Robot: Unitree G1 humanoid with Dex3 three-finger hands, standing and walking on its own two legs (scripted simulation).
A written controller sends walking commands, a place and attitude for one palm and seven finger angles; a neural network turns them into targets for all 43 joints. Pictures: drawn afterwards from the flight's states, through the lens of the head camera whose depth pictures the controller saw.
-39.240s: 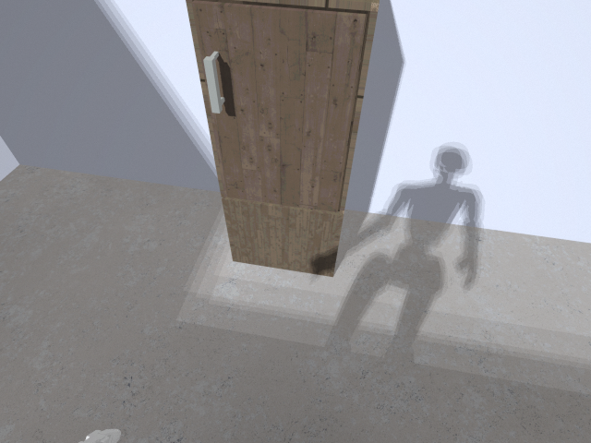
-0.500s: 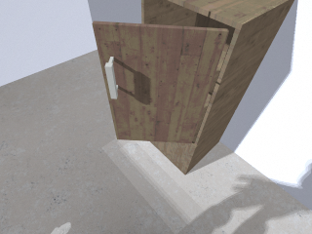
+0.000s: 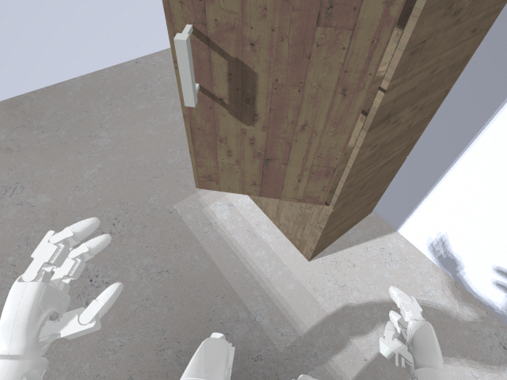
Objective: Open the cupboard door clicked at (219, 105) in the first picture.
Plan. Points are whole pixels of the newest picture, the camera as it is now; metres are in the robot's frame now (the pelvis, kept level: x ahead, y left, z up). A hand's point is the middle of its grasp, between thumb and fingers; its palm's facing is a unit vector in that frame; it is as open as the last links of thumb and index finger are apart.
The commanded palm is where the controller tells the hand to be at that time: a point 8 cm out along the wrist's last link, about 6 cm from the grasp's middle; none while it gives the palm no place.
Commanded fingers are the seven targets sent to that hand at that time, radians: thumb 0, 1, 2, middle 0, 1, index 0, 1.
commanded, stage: raise the hand with hooked fingers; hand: left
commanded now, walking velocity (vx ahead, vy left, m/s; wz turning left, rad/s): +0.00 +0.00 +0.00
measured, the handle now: (189, 67) +0.61 +0.21 +0.14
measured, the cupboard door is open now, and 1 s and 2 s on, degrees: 45 45 45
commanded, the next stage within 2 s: move the hooked fingers beside the handle in 1.50 s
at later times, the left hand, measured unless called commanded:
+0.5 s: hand (85, 245) +0.25 +0.27 +0.09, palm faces -0.04 -1.00 -0.05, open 12.6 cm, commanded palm +0.23 +0.33 +0.12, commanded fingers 0.00 -0.41 0.34 -0.29 -1.14 -0.29 -1.14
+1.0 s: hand (40, 180) +0.30 +0.32 +0.17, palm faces +0.04 -1.00 -0.05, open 13.9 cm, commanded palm +0.27 +0.36 +0.16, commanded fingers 0.00 -0.50 0.30 -0.30 -1.20 -0.30 -1.20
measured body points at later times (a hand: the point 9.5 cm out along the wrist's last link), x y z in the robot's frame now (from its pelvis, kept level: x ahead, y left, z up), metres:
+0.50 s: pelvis +0.00 +0.04 +0.03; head +0.05 +0.06 +0.48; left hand +0.25 +0.32 +0.10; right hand +0.15 -0.23 -0.04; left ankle +0.08 +0.12 -0.65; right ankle -0.02 -0.08 -0.65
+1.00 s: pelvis +0.00 +0.04 +0.06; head +0.02 +0.06 +0.51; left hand +0.29 +0.37 +0.17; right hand +0.17 -0.19 -0.01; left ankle +0.08 +0.12 -0.65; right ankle -0.02 -0.08 -0.65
